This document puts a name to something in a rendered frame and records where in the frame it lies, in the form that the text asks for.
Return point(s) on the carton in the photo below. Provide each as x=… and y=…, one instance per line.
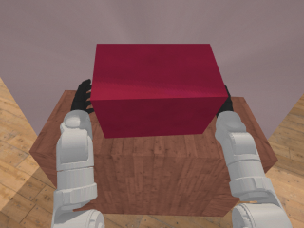
x=149, y=90

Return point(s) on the left robot upper arm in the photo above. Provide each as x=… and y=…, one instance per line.
x=80, y=219

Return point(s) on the right robot upper arm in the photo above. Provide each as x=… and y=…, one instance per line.
x=259, y=215

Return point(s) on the right robot forearm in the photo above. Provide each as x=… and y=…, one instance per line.
x=248, y=180

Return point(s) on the left robot forearm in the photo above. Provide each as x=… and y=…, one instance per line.
x=74, y=161

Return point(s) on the robot right hand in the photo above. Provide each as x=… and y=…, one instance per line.
x=228, y=104

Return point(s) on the pedestal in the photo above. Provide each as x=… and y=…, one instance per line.
x=172, y=175

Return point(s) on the robot left hand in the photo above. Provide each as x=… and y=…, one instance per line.
x=80, y=100

